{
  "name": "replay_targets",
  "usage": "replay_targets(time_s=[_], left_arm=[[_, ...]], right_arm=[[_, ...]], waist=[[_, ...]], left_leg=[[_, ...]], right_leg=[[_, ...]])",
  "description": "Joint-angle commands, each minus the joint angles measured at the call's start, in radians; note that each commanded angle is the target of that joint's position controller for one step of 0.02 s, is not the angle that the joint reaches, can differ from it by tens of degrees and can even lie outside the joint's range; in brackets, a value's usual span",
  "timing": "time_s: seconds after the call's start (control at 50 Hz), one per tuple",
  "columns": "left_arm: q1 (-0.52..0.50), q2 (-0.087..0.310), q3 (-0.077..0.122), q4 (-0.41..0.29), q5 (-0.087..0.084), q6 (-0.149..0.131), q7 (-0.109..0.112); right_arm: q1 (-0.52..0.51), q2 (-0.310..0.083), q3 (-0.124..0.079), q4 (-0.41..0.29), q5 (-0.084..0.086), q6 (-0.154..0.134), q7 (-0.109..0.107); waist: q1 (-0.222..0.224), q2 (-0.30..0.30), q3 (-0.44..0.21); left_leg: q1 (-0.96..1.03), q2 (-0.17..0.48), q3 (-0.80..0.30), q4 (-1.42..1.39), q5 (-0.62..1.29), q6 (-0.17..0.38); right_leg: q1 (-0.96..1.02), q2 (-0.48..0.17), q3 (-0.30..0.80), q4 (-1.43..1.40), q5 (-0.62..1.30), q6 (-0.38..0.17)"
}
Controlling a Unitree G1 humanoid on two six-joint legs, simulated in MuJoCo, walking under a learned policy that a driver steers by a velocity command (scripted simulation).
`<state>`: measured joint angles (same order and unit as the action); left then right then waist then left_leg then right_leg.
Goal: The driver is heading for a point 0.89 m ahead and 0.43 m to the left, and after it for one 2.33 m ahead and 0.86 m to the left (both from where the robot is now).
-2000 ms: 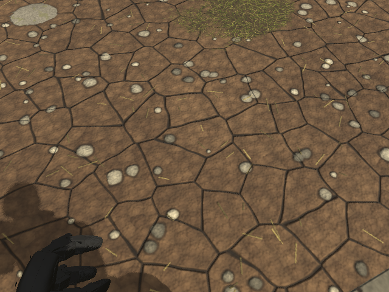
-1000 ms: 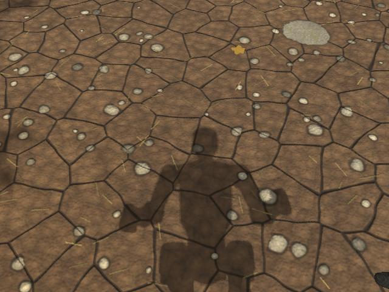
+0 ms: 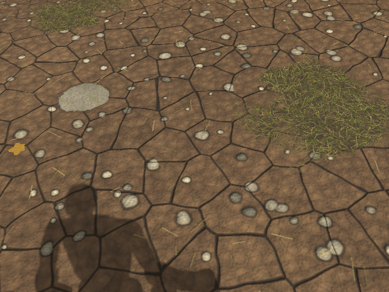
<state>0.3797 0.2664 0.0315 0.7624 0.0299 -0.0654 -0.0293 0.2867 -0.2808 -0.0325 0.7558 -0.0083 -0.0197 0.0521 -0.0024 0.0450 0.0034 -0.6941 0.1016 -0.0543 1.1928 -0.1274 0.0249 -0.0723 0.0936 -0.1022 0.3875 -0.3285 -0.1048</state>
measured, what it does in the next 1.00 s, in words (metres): walks ahead, turning left: left foot, then right foot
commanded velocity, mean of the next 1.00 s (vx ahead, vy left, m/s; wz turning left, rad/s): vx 0.98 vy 0.00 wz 0.83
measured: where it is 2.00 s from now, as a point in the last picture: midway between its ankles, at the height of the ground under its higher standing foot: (39, 113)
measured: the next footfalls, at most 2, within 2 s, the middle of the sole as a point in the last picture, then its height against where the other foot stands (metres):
left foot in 0.24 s outside the picture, level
right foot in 0.64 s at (224, 209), level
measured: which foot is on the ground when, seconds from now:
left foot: up 0.00-0.22, down 0.24-0.64, up 0.66-1.00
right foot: down 0.00-0.24, up 0.26-0.62, down 0.64-1.00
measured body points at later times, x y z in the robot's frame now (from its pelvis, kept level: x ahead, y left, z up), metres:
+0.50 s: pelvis +0.44 +0.01 +0.00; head +0.46 +0.01 +0.45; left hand +0.62 +0.28 -0.04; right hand +0.50 -0.28 -0.13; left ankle +0.35 +0.02 -0.74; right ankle +0.66 -0.14 -0.67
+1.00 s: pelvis +0.85 +0.14 -0.02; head +0.88 +0.17 +0.43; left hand +0.58 +0.25 -0.14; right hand +1.21 +0.23 -0.05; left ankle +0.92 +0.33 -0.68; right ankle +0.80 -0.08 -0.73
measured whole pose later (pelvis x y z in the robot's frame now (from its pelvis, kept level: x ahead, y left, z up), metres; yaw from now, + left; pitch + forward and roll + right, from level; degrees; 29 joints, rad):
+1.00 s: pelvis +0.85 +0.14 -0.02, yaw +51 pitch +2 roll -2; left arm 0.56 0.30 0.04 0.91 0.04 -0.10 0.01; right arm -0.09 -0.33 -0.02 0.56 -0.03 0.00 0.10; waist 0.09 0.04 0.03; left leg -0.80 0.03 0.12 0.90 -0.05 0.14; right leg 0.20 -0.01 -0.28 0.21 -0.42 0.05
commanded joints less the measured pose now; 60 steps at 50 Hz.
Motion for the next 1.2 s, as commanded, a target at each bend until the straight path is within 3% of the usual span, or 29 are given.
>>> replay_targets(time_s=[0.02,0.1,0.16,0.22,0.24,0.26,0.28,0.3,0.34,0.38,0.44,0.5,0.58,0.62,0.64,0.66,0.68,0.72,0.8,0.94,0.98,1.02,1.06,1.08,1.1,1.12,1.14,1.16,1.2], left_arm=[[-0.008,0.118,0.031,-0.034,-0.006,-0.045,-0.002],[0.028,0.087,0.007,0.007,-0.012,-0.063,0.02],[0.013,0.155,0.017,0.021,-0.009,-0.064,0.058],[-0.106,0.236,0.044,-0.01,0.02,-0.015,0.096],[-0.207,0.258,0.057,-0.029,0.011,0.002,0.092],[-0.328,0.093,0.013,-0.061,0.026,-0.015,0.058],[-0.158,-0.002,-0.021,-0.162,0.0,-0.033,0.047],[-0.157,0.059,-0.033,-0.192,0.013,-0.061,0.035],[-0.207,0.121,-0.027,-0.18,0.037,-0.069,0.025],[-0.197,0.114,-0.041,-0.175,0.062,-0.015,0.026],[-0.331,0.094,-0.057,-0.231,0.038,0.007,0.013],[-0.447,0.05,-0.073,-0.271,-0.004,0.004,0.006],[-0.411,0.114,-0.046,-0.263,-0.006,-0.013,0.021],[-0.137,0.201,-0.002,-0.193,-0.006,-0.026,0.043],[0.104,0.269,0.032,-0.147,0.012,-0.033,0.063],[0.208,0.355,0.055,-0.125,0.053,-0.031,0.073],[0.071,0.365,0.067,-0.134,0.041,-0.019,0.062],[-0.077,0.17,0.034,-0.151,0.025,-0.006,0.051],[0.038,0.065,0.007,-0.018,0.004,-0.029,0.036],[0.046,0.124,0.02,0.044,0.002,-0.065,0.032],[0.086,0.16,0.025,0.061,0.008,-0.062,0.041],[0.106,0.221,0.04,0.063,0.004,-0.043,0.059],[0.043,0.274,0.056,0.039,0.008,-0.009,0.069],[0.012,0.258,0.05,0.021,0.012,-0.002,0.062],[0.004,0.178,0.039,0.011,0.014,-0.005,0.045],[0.129,0.117,0.012,-0.097,-0.021,-0.019,0.041],[-0.003,0.182,0.018,-0.104,-0.025,-0.035,0.043],[-0.011,0.165,0.011,-0.094,-0.036,-0.037,0.045],[-0.01,0.12,-0.001,-0.051,-0.008,-0.009,0.033]], right_arm=[[-0.079,-0.072,-0.019,-0.039,0.015,-0.003,0.008],[-0.183,-0.036,0.008,-0.059,0.002,-0.02,0.028],[-0.132,-0.064,0.011,-0.044,0.005,-0.01,0.026],[0.286,-0.188,-0.039,0.074,-0.001,0.013,0.005],[0.494,-0.234,-0.071,0.125,0.007,0.011,-0.011],[0.43,-0.213,-0.075,0.158,0.035,0.022,-0.027],[0.234,-0.271,-0.074,0.089,-0.001,0.016,-0.029],[0.199,-0.246,-0.08,0.042,-0.005,0.015,-0.039],[0.125,-0.147,-0.059,0.052,-0.014,0.002,-0.05],[0.095,-0.159,-0.053,0.043,-0.012,-0.036,-0.057],[0.081,-0.19,-0.064,0.031,-0.004,-0.066,-0.049],[0.112,-0.196,-0.078,0.034,0.013,-0.067,-0.035],[0.135,-0.229,-0.099,0.031,0.005,-0.059,-0.037],[0.072,-0.276,-0.108,0.018,-0.005,-0.064,-0.034],[0.017,-0.223,-0.093,-0.008,-0.004,-0.078,-0.034],[0.008,-0.047,-0.048,-0.069,0.018,-0.087,-0.039],[0.086,-0.059,-0.028,-0.107,0.034,-0.078,-0.038],[-0.047,-0.14,-0.039,-0.077,-0.013,-0.044,-0.03],[-0.162,-0.057,-0.017,-0.135,-0.031,0.003,0.021],[-0.388,-0.065,0.017,-0.247,-0.027,0.018,0.056],[-0.412,-0.048,0.027,-0.245,-0.022,0.015,0.062],[-0.344,-0.073,0.018,-0.216,-0.025,0.012,0.05],[-0.044,-0.149,-0.018,-0.127,-0.023,0.007,0.025],[0.17,-0.186,-0.046,-0.045,-0.03,0.001,0.003],[0.131,-0.241,-0.08,-0.022,-0.003,0.012,-0.026],[0.045,-0.336,-0.085,-0.082,-0.038,0.019,-0.033],[0.109,-0.277,-0.086,-0.093,-0.036,0.026,-0.053],[0.073,-0.231,-0.076,-0.056,-0.033,0.011,-0.065],[0.009,-0.15,-0.048,-0.032,-0.038,-0.04,-0.068]], waist=[[0.013,-0.105,0.152],[0.013,-0.084,0.137],[-0.046,-0.135,0.041],[-0.271,-0.168,-0.139],[-0.401,-0.095,-0.166],[-0.328,0.191,-0.037],[-0.078,0.216,-0.118],[-0.103,0.088,-0.188],[0.0,-0.167,0.039],[0.055,-0.173,0.119],[0.023,-0.116,0.146],[-0.066,-0.036,0.102],[-0.077,0.022,0.008],[0.089,-0.01,-0.163],[0.206,-0.058,-0.284],[0.191,-0.341,-0.362],[0.071,-0.497,-0.387],[0.073,-0.162,-0.128],[0.042,-0.151,0.002],[0.01,-0.078,0.145],[0.009,-0.088,0.139],[-0.046,-0.145,0.065],[-0.204,-0.179,-0.083],[-0.278,-0.146,-0.159],[-0.207,0.084,-0.147],[-0.058,0.177,-0.326],[-0.15,-0.006,-0.331],[-0.092,-0.064,-0.134],[0.003,-0.172,0.004]], left_leg=[[-0.078,-0.045,0.007,-0.13,0.139,0.023],[-0.023,-0.082,0.17,-0.353,0.247,0.071],[0.176,-0.172,0.265,-0.464,0.239,0.113],[0.57,-0.238,0.23,-0.484,0.064,0.186],[0.776,-0.169,0.101,-0.599,0.05,0.279],[0.881,-0.123,-0.006,-0.564,0.06,0.29],[0.991,0.029,-0.493,-0.614,0.059,0.476],[0.995,0.149,-0.78,-0.881,-0.339,0.519],[0.627,0.092,-0.678,-1.025,-0.465,0.388],[0.396,0.007,-0.54,-1.038,-0.35,0.356],[0.19,-0.095,-0.362,-1.077,-0.143,0.326],[0.26,-0.142,-0.306,-1.038,0.028,0.249],[0.507,-0.099,-0.357,-0.862,0.303,0.182],[0.507,-0.135,-0.318,-0.518,0.481,0.132],[0.35,-0.177,-0.264,-0.214,0.323,0.115],[0.048,-0.274,-0.155,0.095,-0.396,0.101],[-0.108,-0.221,-0.099,0.238,-0.35,0.105],[-0.132,-0.098,-0.033,0.201,-0.167,0.092],[-0.133,-0.017,-0.018,0.148,-0.12,0.073],[-0.069,-0.04,0.15,-0.233,0.111,0.095],[0.052,-0.1,0.241,-0.353,0.1,0.138],[0.184,-0.172,0.275,-0.41,0.042,0.171],[0.521,-0.221,0.227,-0.43,-0.04,0.215],[0.831,-0.208,0.116,-0.54,-0.041,0.254],[1.017,-0.081,-0.088,-0.602,-0.104,0.255],[1.231,0.218,-0.621,-0.717,-0.037,0.424],[1.163,0.22,-0.672,-0.872,-0.183,0.421],[0.967,0.217,-0.562,-0.922,-0.19,0.38],[0.628,0.146,-0.374,-0.96,-0.082,0.307]], right_leg=[[-0.078,-0.211,0.043,-0.303,0.38,0.09],[0.029,-0.204,-0.1,-0.319,0.823,0.119],[0.155,-0.238,-0.143,-0.192,1.406,0.152],[0.139,-0.287,-0.118,0.375,1.688,0.162],[-0.045,-0.212,-0.125,0.87,1.322,0.147],[-0.461,0.022,-0.069,1.286,-0.02,0.122],[-0.786,0.026,0.133,1.474,-0.181,0.159],[-0.853,-0.018,0.266,1.39,-0.138,0.14],[-0.75,-0.123,0.247,1.105,-0.032,0.109],[-0.643,-0.176,0.224,0.944,-0.041,0.145],[-0.472,-0.212,0.144,0.601,0.128,0.184],[-0.347,-0.171,0.106,0.308,0.373,0.177],[-0.252,-0.104,0.123,0.127,0.332,0.153],[0.055,-0.084,0.118,0.122,0.176,0.124],[0.312,-0.221,0.234,0.16,-0.038,0.096],[0.518,-0.508,0.663,0.009,-0.44,0.061],[0.472,-0.588,1.06,-0.166,-0.57,-0.014],[0.21,-0.475,0.674,-0.131,-0.393,0.003],[0.061,-0.362,0.268,-0.153,0.108,0.068],[-0.014,-0.308,-0.097,-0.286,0.518,0.093],[0.033,-0.294,-0.173,-0.229,0.919,0.122],[0.123,-0.324,-0.186,-0.069,1.33,0.133],[0.065,-0.369,-0.156,0.312,1.46,0.112],[-0.124,-0.356,-0.137,0.613,1.238,0.089],[-0.411,-0.15,-0.137,1.007,0.117,0.101],[-0.705,-0.112,0.037,1.289,-0.156,0.114],[-0.777,-0.127,0.129,1.292,-0.041,0.107],[-0.791,-0.18,0.125,1.216,-0.004,0.095],[-0.629,-0.235,0.166,1.061,0.006,0.087]])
